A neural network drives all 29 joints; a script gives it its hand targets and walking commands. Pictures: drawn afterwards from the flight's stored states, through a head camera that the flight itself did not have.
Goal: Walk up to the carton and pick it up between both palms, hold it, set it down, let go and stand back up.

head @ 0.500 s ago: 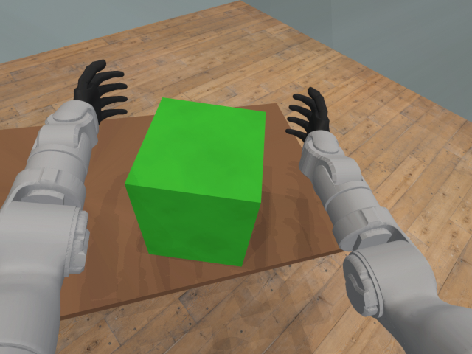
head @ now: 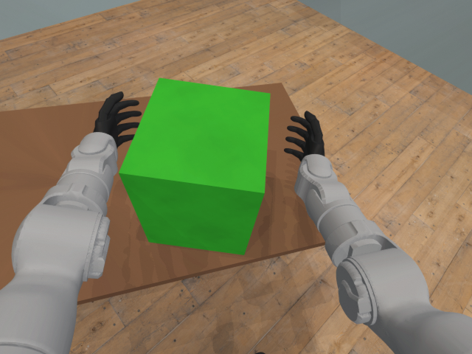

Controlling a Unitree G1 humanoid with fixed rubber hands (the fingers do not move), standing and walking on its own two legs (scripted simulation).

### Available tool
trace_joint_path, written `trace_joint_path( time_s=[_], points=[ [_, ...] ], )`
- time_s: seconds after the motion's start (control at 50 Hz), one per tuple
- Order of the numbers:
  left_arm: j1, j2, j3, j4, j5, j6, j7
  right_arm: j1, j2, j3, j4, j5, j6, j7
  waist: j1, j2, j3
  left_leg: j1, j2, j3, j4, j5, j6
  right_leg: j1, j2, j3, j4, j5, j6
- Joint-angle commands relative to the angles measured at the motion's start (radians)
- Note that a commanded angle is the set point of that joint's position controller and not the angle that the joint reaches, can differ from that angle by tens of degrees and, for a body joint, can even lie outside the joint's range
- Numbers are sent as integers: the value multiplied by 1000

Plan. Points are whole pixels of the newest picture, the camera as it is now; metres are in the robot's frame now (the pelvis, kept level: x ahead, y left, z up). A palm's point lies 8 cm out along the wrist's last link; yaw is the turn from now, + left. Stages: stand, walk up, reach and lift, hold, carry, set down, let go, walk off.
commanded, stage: reach and lift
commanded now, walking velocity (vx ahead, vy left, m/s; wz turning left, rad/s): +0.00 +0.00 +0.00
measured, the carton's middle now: (204, 173) +0.43 +0.01 +0.01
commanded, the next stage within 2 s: none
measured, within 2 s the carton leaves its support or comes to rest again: neither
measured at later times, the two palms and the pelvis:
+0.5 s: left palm (120, 145) +0.48 +0.16 +0.05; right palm (297, 165) +0.40 -0.16 +0.05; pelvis -0.01 +0.01 -0.02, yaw +0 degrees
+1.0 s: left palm (128, 144) +0.48 +0.14 +0.05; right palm (288, 165) +0.40 -0.14 +0.05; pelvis -0.01 +0.01 -0.01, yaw +0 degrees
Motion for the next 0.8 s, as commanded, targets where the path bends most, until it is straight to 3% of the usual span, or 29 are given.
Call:
trace_joint_path(
  time_s=[0.0,0.02,0.04,0.06,0.08,0.1,0.12,0.14,0.16,0.18,0.22,0.24,0.3,0.34,0.38,0.4,0.44,0.48,0.52,0.58,0.62,0.64,0.66,0.68,0.7,0.72,0.74,0.76,0.78],
  points=[
    [-490,166,48,-195,6,-112,2,-427,-96,-35,-208,-59,-108,-8,-1,146,-761,422,-66,8,81,258,-33,139,33,-63,66,492,1],
    [-509,132,16,-155,23,-115,1,-413,-87,-34,-137,-54,-113,-1,-25,174,-679,397,-56,9,81,244,-48,66,30,-69,59,421,-12],
    [-493,158,49,-122,35,-119,7,-431,-110,-58,-148,-81,-127,-2,2,188,-715,394,-51,7,102,225,-53,37,32,-76,68,396,-9],
    [-525,160,50,-119,49,-118,13,-433,-127,-55,-113,-83,-129,0,0,202,-691,407,-60,10,101,214,-46,26,35,-65,72,366,-11],
    [-522,130,28,-177,23,-134,21,-431,-108,-73,-150,-67,-149,1,-22,224,-747,409,-55,-4,130,243,-62,1,36,-79,74,348,-18],
    [-553,94,-10,-127,26,-127,26,-448,-143,-97,-98,-90,-161,-2,-34,271,-711,378,-47,-15,139,247,-88,-80,38,-81,86,330,-22],
    [-558,112,4,-109,34,-127,29,-454,-115,-88,-72,-79,-166,2,-24,251,-691,401,-46,-5,143,247,-79,-91,38,-82,84,312,-24],
    [-554,68,-36,-111,22,-133,26,-465,-106,-79,-53,-66,-168,8,-38,264,-691,418,-42,-22,155,274,-82,-122,49,-93,82,297,-30],
    [-524,68,-24,-101,24,-144,19,-441,-89,-63,-73,-64,-179,6,-23,226,-722,419,-49,-18,160,267,-69,-98,48,-78,83,319,-24],
    [-529,51,-45,-101,14,-149,17,-468,-105,-75,-68,-61,-193,5,-47,243,-748,414,-50,-18,177,302,-78,-112,44,-84,92,363,-23],
    [-514,71,-3,-50,27,-152,22,-460,-114,-41,-21,-54,-199,7,-16,202,-746,393,-48,-17,188,296,-80,-93,43,-75,110,339,-27],
    [-519,76,-2,-90,39,-155,28,-435,-111,-64,-9,-45,-212,5,-29,231,-750,411,-48,-29,183,309,-83,-106,47,-86,119,354,-29],
    [-544,76,-6,-130,46,-159,40,-479,-144,-86,-29,-55,-230,9,-15,290,-743,407,-38,-23,198,294,-109,-169,53,-100,113,263,-40],
    [-542,37,-24,-90,50,-143,46,-494,-135,-106,40,-57,-236,12,-32,283,-740,433,-33,-39,198,368,-121,-200,68,-114,104,279,-39],
    [-514,22,-12,-37,47,-145,39,-480,-91,-62,39,-34,-232,7,1,206,-700,386,-39,-24,199,313,-92,-160,57,-87,113,279,-31],
    [-529,19,-30,-45,50,-147,37,-491,-91,-83,38,-41,-230,7,-25,248,-721,389,-43,-35,188,280,-79,-160,53,-83,104,265,-31],
    [-531,6,-18,-69,48,-156,43,-498,-88,-91,-11,-62,-236,9,-18,222,-740,373,-38,-36,182,272,-94,-147,55,-94,109,247,-37],
    [-567,12,-17,-96,58,-157,56,-525,-107,-88,13,-46,-234,18,1,272,-750,383,-40,-22,193,283,-104,-179,54,-94,109,225,-43],
    [-560,-17,-13,-116,78,-151,61,-506,-98,-89,42,-56,-237,18,-16,265,-745,434,-30,-36,197,358,-111,-174,63,-103,111,284,-44],
    [-542,-31,12,-53,83,-141,44,-526,-72,-135,63,-99,-236,4,-10,193,-695,366,-27,-35,193,303,-91,-166,60,-89,99,237,-44],
    [-539,-46,27,-92,112,-147,46,-518,-66,-161,58,-115,-243,1,-8,236,-689,368,-33,-25,179,298,-89,-175,54,-88,93,248,-40],
    [-558,-76,26,-131,119,-147,51,-502,-68,-190,51,-145,-252,3,-37,237,-730,386,-26,-26,173,311,-105,-152,68,-106,88,251,-43],
    [-527,-71,38,-145,139,-149,58,-514,-92,-205,26,-155,-268,0,-23,266,-748,401,-27,-30,190,340,-117,-175,65,-109,90,262,-46],
    [-553,-87,35,-98,153,-140,54,-516,-20,-179,71,-159,-251,2,0,234,-694,370,-37,-12,168,303,-91,-143,64,-84,81,245,-47],
    [-561,-92,66,-121,158,-135,46,-515,2,-197,50,-184,-246,-9,-22,191,-689,356,-46,-10,154,268,-75,-101,54,-86,75,268,-32],
    [-521,-85,79,-132,166,-130,46,-487,-11,-238,53,-193,-250,-15,-12,219,-660,367,-41,-10,144,270,-80,-111,56,-94,68,251,-30],
    [-520,-102,93,-117,176,-125,39,-518,14,-239,0,-213,-253,-15,-9,177,-694,352,-43,-8,149,280,-73,-75,55,-94,66,273,-30],
    [-531,-101,98,-149,216,-132,43,-508,14,-231,46,-226,-259,-13,1,229,-679,358,-53,3,155,286,-75,-105,49,-84,88,281,-28],
    [-579,-122,100,-192,212,-147,48,-551,40,-259,-45,-240,-278,-9,-11,234,-758,378,-45,3,147,300,-89,-70,56,-89,63,274,-38]
  ],
)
